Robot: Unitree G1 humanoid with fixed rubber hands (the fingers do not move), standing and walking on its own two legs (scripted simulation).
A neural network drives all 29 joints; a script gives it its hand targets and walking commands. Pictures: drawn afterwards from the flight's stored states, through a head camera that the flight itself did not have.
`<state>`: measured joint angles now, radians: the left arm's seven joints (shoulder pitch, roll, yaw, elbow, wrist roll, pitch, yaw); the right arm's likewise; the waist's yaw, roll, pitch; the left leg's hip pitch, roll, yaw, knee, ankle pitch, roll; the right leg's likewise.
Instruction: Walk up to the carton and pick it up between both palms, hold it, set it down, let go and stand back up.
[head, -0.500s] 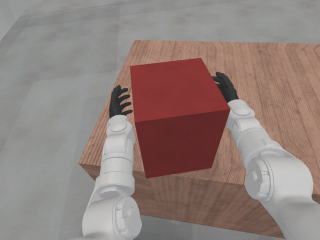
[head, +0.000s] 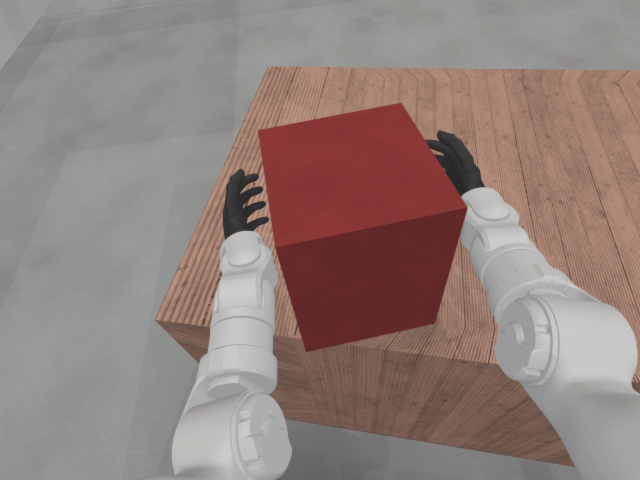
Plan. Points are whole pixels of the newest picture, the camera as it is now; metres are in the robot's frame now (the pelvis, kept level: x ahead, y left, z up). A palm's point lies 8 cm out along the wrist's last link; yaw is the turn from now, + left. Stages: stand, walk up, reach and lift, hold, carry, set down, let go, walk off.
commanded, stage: set down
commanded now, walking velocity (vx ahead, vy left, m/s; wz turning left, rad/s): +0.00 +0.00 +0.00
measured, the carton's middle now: (351, 232) +0.44 +0.05 +0.03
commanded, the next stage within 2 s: none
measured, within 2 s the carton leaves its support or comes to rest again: neither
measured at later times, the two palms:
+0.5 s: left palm (240, 235) +0.38 +0.19 +0.09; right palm (463, 194) +0.46 -0.09 +0.09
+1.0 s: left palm (242, 241) +0.37 +0.19 +0.08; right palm (464, 199) +0.46 -0.09 +0.09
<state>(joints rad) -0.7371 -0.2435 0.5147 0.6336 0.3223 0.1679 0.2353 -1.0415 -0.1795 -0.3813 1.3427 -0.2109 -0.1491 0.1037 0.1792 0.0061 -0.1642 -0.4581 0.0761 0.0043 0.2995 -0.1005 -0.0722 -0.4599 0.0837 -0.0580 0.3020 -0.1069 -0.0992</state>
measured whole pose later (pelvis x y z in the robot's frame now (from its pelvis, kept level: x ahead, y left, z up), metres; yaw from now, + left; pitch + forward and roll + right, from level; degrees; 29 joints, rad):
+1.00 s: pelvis +0.00 +0.00 +0.00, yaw +0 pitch +12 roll +1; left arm -0.71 -0.30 0.62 0.55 0.44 0.12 0.17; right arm -0.97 -0.10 -0.51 1.20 -0.32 -0.18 0.14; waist 0.15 -0.02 -0.09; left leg -0.39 0.07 0.05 0.27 -0.09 -0.05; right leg -0.41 0.07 -0.08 0.32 -0.12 -0.10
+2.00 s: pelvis -0.01 +0.02 -0.01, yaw -2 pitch +23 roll -1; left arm -0.74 -0.16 0.24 0.71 0.07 0.06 0.33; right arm -1.05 -0.36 0.00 1.31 0.18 -0.14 0.09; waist 0.26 0.04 -0.18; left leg -0.68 0.10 0.08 0.41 -0.12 -0.04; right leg -0.65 0.08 -0.06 0.32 -0.08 -0.08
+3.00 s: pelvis -0.03 +0.01 -0.01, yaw -1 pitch +14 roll +0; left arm -0.36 -0.16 0.06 0.30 0.04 0.17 0.32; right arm -0.62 -0.51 0.12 1.01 0.35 -0.22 0.26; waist 0.17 0.01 -0.08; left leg -0.55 0.08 0.03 0.42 -0.12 -0.06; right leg -0.55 0.08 -0.04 0.41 -0.12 -0.09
